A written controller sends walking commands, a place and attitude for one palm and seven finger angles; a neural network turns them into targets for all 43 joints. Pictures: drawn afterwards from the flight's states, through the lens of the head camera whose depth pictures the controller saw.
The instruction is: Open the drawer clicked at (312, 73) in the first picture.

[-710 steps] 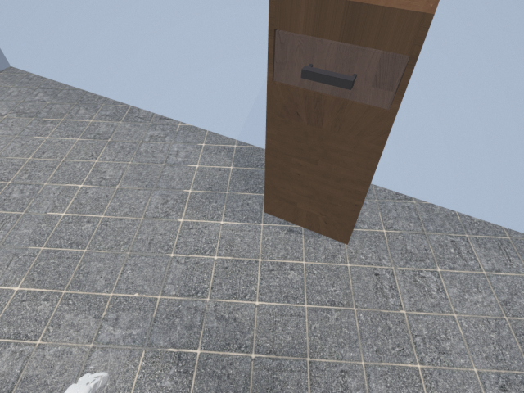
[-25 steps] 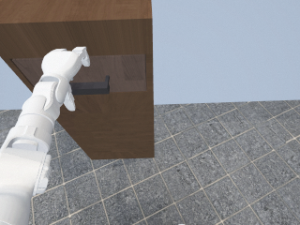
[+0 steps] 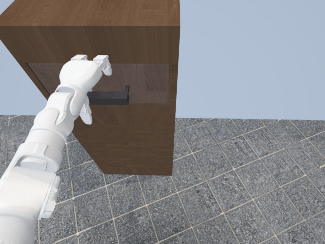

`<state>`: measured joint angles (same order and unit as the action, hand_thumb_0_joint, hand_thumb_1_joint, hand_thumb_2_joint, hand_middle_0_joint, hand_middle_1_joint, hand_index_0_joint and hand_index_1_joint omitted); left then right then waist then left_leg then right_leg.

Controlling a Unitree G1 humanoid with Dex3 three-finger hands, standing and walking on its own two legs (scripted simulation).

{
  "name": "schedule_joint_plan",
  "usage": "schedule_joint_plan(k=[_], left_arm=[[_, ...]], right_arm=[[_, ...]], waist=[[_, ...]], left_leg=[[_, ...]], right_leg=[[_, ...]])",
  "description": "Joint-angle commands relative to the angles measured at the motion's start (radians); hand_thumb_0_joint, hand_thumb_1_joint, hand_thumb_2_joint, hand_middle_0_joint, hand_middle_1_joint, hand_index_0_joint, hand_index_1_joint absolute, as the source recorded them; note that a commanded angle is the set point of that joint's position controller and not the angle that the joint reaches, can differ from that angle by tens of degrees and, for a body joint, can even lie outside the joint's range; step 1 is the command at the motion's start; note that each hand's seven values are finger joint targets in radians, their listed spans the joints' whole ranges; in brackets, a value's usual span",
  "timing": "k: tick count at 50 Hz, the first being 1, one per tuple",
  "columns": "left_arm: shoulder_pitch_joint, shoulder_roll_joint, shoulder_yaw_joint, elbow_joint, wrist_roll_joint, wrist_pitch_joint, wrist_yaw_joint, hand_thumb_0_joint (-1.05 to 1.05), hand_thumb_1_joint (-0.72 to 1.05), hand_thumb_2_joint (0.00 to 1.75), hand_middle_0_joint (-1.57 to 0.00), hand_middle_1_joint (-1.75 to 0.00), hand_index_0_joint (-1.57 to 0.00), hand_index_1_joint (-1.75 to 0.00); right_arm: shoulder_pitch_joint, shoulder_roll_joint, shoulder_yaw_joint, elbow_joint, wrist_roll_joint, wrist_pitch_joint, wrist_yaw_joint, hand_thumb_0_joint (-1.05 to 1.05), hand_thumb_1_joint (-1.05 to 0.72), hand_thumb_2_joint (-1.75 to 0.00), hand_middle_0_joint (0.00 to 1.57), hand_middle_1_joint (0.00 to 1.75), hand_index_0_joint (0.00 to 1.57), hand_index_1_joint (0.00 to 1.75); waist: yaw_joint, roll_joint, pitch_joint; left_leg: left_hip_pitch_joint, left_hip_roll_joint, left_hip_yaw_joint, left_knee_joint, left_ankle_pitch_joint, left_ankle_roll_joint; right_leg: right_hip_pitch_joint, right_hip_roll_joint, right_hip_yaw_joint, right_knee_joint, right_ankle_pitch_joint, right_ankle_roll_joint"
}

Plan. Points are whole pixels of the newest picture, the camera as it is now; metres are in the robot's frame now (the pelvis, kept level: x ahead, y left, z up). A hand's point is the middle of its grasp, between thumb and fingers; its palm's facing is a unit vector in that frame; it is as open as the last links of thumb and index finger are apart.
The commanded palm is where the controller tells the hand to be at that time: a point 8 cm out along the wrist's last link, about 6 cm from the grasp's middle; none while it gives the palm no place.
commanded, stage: move the hooked fingers above the handle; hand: left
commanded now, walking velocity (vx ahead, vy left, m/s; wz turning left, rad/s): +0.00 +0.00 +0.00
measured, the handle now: (103, 92) +0.52 +0.18 +0.04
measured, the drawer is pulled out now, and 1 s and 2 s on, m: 0.00 0.00 0.00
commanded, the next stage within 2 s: lower the fingers behind the handle in 1.46 s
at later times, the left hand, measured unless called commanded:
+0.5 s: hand (85, 93) +0.47 +0.20 +0.10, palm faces -0.09 +0.00 -1.00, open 13.8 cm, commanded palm +0.45 +0.20 +0.16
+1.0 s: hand (97, 84) +0.48 +0.17 +0.11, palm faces +0.00 +0.01 -1.00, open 13.6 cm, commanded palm +0.46 +0.22 +0.15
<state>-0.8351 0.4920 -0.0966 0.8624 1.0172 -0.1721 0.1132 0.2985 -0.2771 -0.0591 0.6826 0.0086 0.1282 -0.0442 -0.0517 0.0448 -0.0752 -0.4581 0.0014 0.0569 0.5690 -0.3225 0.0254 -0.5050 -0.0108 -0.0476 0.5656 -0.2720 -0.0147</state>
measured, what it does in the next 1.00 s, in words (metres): stands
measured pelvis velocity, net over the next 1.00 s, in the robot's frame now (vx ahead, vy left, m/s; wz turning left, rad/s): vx -0.02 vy -0.01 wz -0.03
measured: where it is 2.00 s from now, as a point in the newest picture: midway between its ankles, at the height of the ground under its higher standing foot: outside the picture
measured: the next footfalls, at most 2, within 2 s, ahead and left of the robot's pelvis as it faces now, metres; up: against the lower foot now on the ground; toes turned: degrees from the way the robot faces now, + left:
none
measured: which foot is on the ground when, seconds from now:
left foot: down 0.00-1.00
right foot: down 0.00-1.00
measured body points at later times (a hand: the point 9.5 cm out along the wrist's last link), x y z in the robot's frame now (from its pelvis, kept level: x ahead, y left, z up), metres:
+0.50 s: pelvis +0.00 +0.00 +0.00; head +0.06 -0.02 +0.45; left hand +0.46 +0.20 +0.15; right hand +0.05 -0.28 -0.13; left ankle -0.03 +0.10 -0.73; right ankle +0.00 -0.11 -0.73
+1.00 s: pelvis -0.02 -0.01 +0.00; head +0.04 -0.04 +0.45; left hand +0.47 +0.17 +0.17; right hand +0.05 -0.27 -0.14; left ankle -0.03 +0.10 -0.73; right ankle +0.00 -0.11 -0.73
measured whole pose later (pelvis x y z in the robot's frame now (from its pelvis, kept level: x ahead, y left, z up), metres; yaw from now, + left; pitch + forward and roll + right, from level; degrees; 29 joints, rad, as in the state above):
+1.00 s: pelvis -0.02 -0.01 +0.00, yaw -2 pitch +11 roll +1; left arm -0.92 0.49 -0.07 1.00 1.06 -0.09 0.15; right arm 0.26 -0.25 0.00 0.66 0.03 0.12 -0.07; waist -0.09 0.05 -0.07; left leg -0.46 0.01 0.08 0.56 -0.29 0.02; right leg -0.53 0.00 -0.02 0.57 -0.24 -0.02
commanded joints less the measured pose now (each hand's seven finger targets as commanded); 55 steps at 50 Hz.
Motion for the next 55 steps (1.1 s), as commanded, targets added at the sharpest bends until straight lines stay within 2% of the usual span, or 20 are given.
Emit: schedule_joint_plan(k=[1, 3, 5, 7, 13, 17, 20, 25, 28, 30, 33, 35, 38, 40, 41, 43, 45, 48, 52, 55], left_arm=[[-0.525, 0.345, 0.178, -0.156, 0.011, 0.057, 0.098, 0.00, -0.50, 0.30, -0.30, -1.20, -0.30, -1.20], [-0.535, 0.311, 0.149, -0.160, 0.016, 0.081, 0.101, 0.00, -0.50, 0.30, -0.30, -1.20, -0.30, -1.20], [-0.505, 0.352, 0.191, -0.129, 0.016, 0.097, 0.100, 0.00, -0.50, 0.30, -0.30, -1.20, -0.30, -1.20], [-0.512, 0.344, 0.176, -0.139, 0.018, 0.110, 0.096, 0.00, -0.50, 0.30, -0.30, -1.20, -0.30, -1.20], [-0.455, 0.337, 0.168, -0.110, 0.018, 0.117, 0.065, 0.00, -0.50, 0.30, -0.30, -1.20, -0.30, -1.20], [-0.437, 0.273, 0.104, -0.084, 0.009, 0.108, 0.025, 0.00, -0.50, 0.30, -0.30, -1.20, -0.30, -1.20], [-0.472, 0.162, 0.007, -0.128, -0.007, 0.078, -0.009, 0.00, -0.50, 0.30, -0.30, -1.20, -0.30, -1.20], [-0.537, 0.197, 0.045, -0.253, -0.033, 0.002, -0.012, 0.00, -0.50, 0.30, -0.30, -1.20, -0.30, -1.20], [-0.541, 0.251, 0.106, -0.274, -0.025, -0.013, 0.040, 0.00, -0.50, 0.30, -0.30, -1.20, -0.30, -1.20], [-0.510, 0.348, 0.198, -0.235, -0.010, 0.003, 0.083, 0.00, -0.50, 0.30, -0.30, -1.20, -0.30, -1.20], [-0.502, 0.318, 0.169, -0.119, 0.019, 0.081, 0.132, 0.00, -0.50, 0.30, -0.30, -1.20, -0.30, -1.20], [-0.483, 0.368, 0.200, -0.088, 0.041, 0.124, 0.137, 0.00, -0.50, 0.30, -0.30, -1.20, -0.30, -1.20], [-0.511, 0.343, 0.153, -0.039, 0.055, 0.175, 0.131, 0.00, -0.50, 0.30, -0.30, -1.20, -0.30, -1.20], [-0.516, 0.391, 0.185, -0.022, 0.053, 0.187, 0.121, 0.00, -0.50, 0.30, -0.30, -1.20, -0.30, -1.20], [-0.508, 0.412, 0.188, -0.007, 0.057, 0.195, 0.116, 0.00, -0.50, 0.30, -0.30, -1.20, -0.30, -1.20], [-0.511, 0.394, 0.168, 0.013, 0.049, 0.200, 0.098, 0.00, -0.50, 0.30, -0.30, -1.20, -0.30, -1.20], [-0.487, 0.424, 0.187, 0.037, 0.040, 0.192, 0.075, 0.00, -0.50, 0.30, -0.30, -1.20, -0.30, -1.20], [-0.480, 0.430, 0.173, 0.055, 0.036, 0.169, 0.049, 0.00, -0.50, 0.30, -0.30, -1.20, -0.30, -1.20], [-0.438, 0.424, 0.171, 0.042, 0.030, 0.125, 0.032, 0.00, -0.50, 0.30, -0.30, -1.20, -0.30, -1.20], [-0.492, 0.390, 0.136, 0.025, 0.031, 0.088, 0.018, 0.00, -0.50, 0.30, -0.30, -1.20, -0.30, -1.20]], right_arm=[[0.069, -0.135, -0.040, -0.066, -0.005, -0.017, 0.003, 0.00, -0.90, -0.90, 0.20, 0.30, 0.20, 0.30], [0.070, -0.130, -0.038, -0.067, -0.005, -0.017, 0.006, 0.00, -0.90, -0.90, 0.20, 0.30, 0.20, 0.30], [0.068, -0.135, -0.038, -0.067, -0.005, -0.013, 0.005, 0.00, -0.90, -0.90, 0.20, 0.30, 0.20, 0.30], [0.059, -0.132, -0.034, -0.076, -0.002, -0.009, 0.003, 0.00, -0.90, -0.90, 0.20, 0.30, 0.20, 0.30], [0.041, -0.130, -0.029, -0.095, 0.004, -0.007, -0.008, 0.00, -0.90, -0.90, 0.20, 0.30, 0.20, 0.30], [0.047, -0.137, -0.029, -0.100, 0.009, -0.012, -0.013, 0.00, -0.90, -0.90, 0.20, 0.30, 0.20, 0.30], [0.057, -0.133, -0.034, -0.105, 0.011, -0.018, -0.013, 0.00, -0.90, -0.90, 0.20, 0.30, 0.20, 0.30], [0.077, -0.130, -0.047, -0.092, 0.001, -0.024, -0.012, 0.00, -0.90, -0.90, 0.20, 0.30, 0.20, 0.30], [0.076, -0.123, -0.047, -0.082, -0.006, -0.023, -0.006, 0.00, -0.90, -0.90, 0.20, 0.30, 0.20, 0.30], [0.070, -0.129, -0.042, -0.073, -0.008, -0.022, -0.003, 0.00, -0.90, -0.90, 0.20, 0.30, 0.20, 0.30], [0.052, -0.127, -0.031, -0.062, 0.000, -0.026, 0.005, 0.00, -0.90, -0.90, 0.20, 0.30, 0.20, 0.30], [0.048, -0.136, -0.030, -0.069, 0.000, -0.027, 0.006, 0.00, -0.90, -0.90, 0.20, 0.30, 0.20, 0.30], [0.045, -0.133, -0.025, -0.071, 0.005, -0.022, 0.000, 0.00, -0.90, -0.90, 0.20, 0.30, 0.20, 0.30], [0.046, -0.140, -0.022, -0.072, 0.007, -0.021, -0.009, 0.00, -0.90, -0.90, 0.20, 0.30, 0.20, 0.30], [0.038, -0.139, -0.017, -0.077, 0.010, -0.018, -0.014, 0.00, -0.90, -0.90, 0.20, 0.30, 0.20, 0.30], [0.035, -0.138, -0.011, -0.084, 0.015, -0.020, -0.024, 0.00, -0.90, -0.90, 0.20, 0.30, 0.20, 0.30], [0.030, -0.140, -0.007, -0.092, 0.018, -0.018, -0.036, 0.00, -0.90, -0.90, 0.20, 0.30, 0.20, 0.30], [0.027, -0.140, 0.001, -0.103, 0.024, -0.026, -0.049, 0.00, -0.90, -0.90, 0.20, 0.30, 0.20, 0.30], [0.032, -0.135, 0.000, -0.117, 0.023, -0.032, -0.057, 0.00, -0.90, -0.90, 0.20, 0.30, 0.20, 0.30], [0.049, -0.144, -0.007, -0.116, 0.025, -0.046, -0.059, 0.00, -0.90, -0.90, 0.20, 0.30, 0.20, 0.30]], waist=[[0.002, 0.017, -0.429], [-0.001, 0.013, -0.453], [0.005, -0.039, -0.457], [0.006, -0.044, -0.455], [0.012, -0.060, -0.406], [-0.013, -0.084, -0.351], [-0.043, -0.072, -0.338], [-0.031, -0.008, -0.415], [-0.012, 0.020, -0.450], [0.015, 0.009, -0.439], [0.004, -0.017, -0.339], [0.020, -0.024, -0.380], [0.002, -0.050, -0.392], [-0.001, -0.102, -0.398], [0.005, -0.091, -0.392], [-0.002, -0.119, -0.362], [-0.002, -0.148, -0.360], [-0.003, -0.129, -0.309], [0.003, -0.091, -0.320], [-0.036, -0.112, -0.310]], left_leg=[[0.152, -0.021, -0.028, -0.017, 0.459, 0.009], [0.154, -0.020, -0.024, -0.016, 0.479, 0.009], [0.139, -0.019, -0.019, -0.014, 0.491, 0.012], [0.128, -0.021, -0.016, -0.022, 0.472, 0.014], [0.107, -0.022, -0.006, -0.043, 0.403, 0.018], [0.111, -0.018, -0.008, -0.048, 0.343, 0.022], [0.142, -0.019, -0.015, -0.044, 0.313, 0.025], [0.201, -0.024, -0.035, -0.018, 0.389, 0.022], [0.197, -0.027, -0.038, -0.009, 0.437, 0.017], [0.148, -0.028, -0.034, -0.012, 0.459, 0.011], [0.067, -0.024, -0.021, -0.035, 0.363, 0.005], [0.062, -0.023, -0.011, -0.037, 0.368, 0.005], [0.054, -0.022, -0.002, -0.043, 0.335, 0.008], [0.041, -0.022, 0.001, -0.047, 0.321, 0.014], [0.025, -0.024, 0.007, -0.054, 0.293, 0.013], [0.015, -0.024, 0.009, -0.063, 0.253, 0.016], [0.000, -0.026, 0.012, -0.064, 0.227, 0.019], [-0.030, -0.025, 0.013, -0.072, 0.164, 0.019], [-0.031, -0.026, 0.017, -0.063, 0.157, 0.018], [-0.033, -0.020, 0.009, -0.048, 0.129, 0.022]], right_leg=[[0.227, 0.037, 0.030, -0.005, 0.355, -0.027], [0.241, 0.035, 0.028, -0.001, 0.381, -0.025], [0.278, 0.034, 0.030, -0.003, 0.409, -0.023], [0.289, 0.033, 0.030, -0.001, 0.414, -0.019], [0.300, 0.028, 0.034, -0.020, 0.377, -0.018], [0.257, 0.027, 0.036, -0.039, 0.321, -0.015], [0.214, 0.027, 0.039, -0.057, 0.277, -0.016], [0.212, 0.031, 0.044, -0.036, 0.313, -0.024], [0.226, 0.035, 0.041, -0.015, 0.345, -0.026], [0.253, 0.037, 0.036, -0.004, 0.366, -0.030], [0.217, 0.035, 0.028, -0.010, 0.302, -0.027], [0.255, 0.035, 0.033, -0.009, 0.308, -0.027], [0.260, 0.032, 0.033, -0.014, 0.300, -0.018], [0.292, 0.029, 0.042, -0.025, 0.302, -0.012], [0.303, 0.024, 0.048, -0.028, 0.290, -0.007], [0.296, 0.020, 0.048, -0.041, 0.263, -0.003], [0.323, 0.016, 0.060, -0.052, 0.251, 0.002], [0.298, 0.008, 0.067, -0.064, 0.194, 0.005], [0.297, 0.007, 0.075, -0.061, 0.191, 0.002], [0.259, 0.004, 0.086, -0.066, 0.157, 0.006]])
